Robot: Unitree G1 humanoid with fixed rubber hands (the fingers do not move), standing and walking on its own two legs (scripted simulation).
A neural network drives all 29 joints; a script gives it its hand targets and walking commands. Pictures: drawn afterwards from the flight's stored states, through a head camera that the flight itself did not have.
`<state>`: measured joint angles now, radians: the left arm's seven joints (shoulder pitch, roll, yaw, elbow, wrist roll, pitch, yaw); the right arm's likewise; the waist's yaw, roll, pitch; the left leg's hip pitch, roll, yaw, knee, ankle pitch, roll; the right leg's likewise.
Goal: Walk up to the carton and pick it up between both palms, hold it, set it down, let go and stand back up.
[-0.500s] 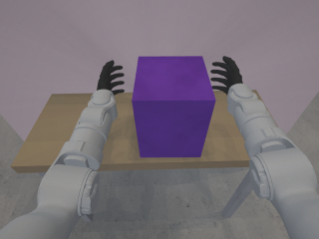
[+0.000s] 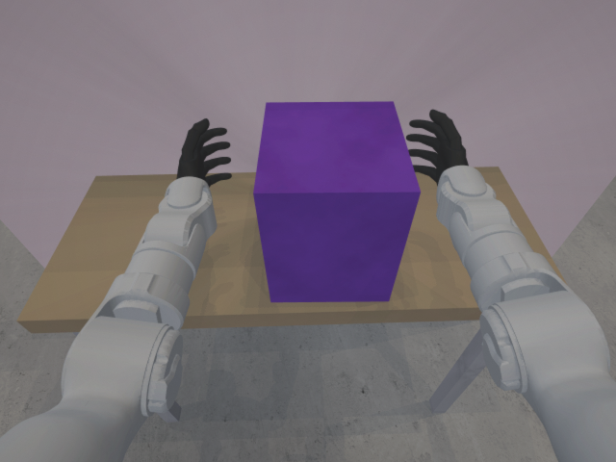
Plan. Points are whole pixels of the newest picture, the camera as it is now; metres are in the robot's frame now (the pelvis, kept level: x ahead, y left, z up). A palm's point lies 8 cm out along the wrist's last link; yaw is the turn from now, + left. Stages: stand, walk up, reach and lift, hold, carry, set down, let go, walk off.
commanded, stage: set down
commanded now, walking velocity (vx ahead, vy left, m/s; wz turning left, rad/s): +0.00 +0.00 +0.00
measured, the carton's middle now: (329, 205) +0.50 +0.01 +0.05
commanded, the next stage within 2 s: let go in 1.18 s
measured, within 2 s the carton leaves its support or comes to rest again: neither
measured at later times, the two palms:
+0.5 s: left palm (198, 151) +0.44 +0.17 +0.19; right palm (463, 148) +0.46 -0.16 +0.19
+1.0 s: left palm (188, 137) +0.46 +0.19 +0.20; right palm (462, 125) +0.48 -0.15 +0.21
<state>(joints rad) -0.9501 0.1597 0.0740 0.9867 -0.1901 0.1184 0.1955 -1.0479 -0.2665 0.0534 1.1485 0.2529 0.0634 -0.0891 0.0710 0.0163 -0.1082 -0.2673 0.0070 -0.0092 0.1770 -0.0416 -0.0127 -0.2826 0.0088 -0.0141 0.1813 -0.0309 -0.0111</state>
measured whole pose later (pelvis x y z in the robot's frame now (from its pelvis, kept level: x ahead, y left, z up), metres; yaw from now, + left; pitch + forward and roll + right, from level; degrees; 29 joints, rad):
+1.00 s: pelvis -0.01 +0.00 +0.00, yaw +0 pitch +12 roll +0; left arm -1.26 0.24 0.03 1.22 -0.28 0.11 0.19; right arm -1.33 -0.34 0.10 1.32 0.34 0.09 -0.10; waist 0.09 0.01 -0.12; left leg -0.37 0.01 0.00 0.16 0.00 -0.02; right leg -0.38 0.01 -0.01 0.16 0.02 -0.01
